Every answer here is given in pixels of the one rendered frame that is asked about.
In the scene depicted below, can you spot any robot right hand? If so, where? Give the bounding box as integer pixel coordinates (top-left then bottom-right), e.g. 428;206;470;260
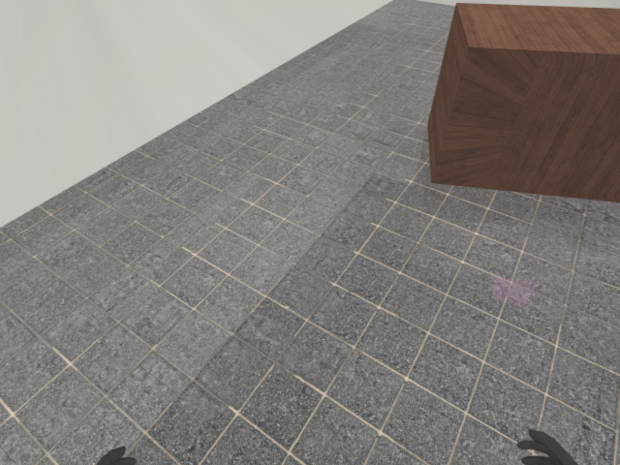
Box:
517;429;578;465

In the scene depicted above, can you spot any pedestal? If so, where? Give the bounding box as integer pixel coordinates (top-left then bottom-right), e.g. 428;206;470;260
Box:
427;3;620;202

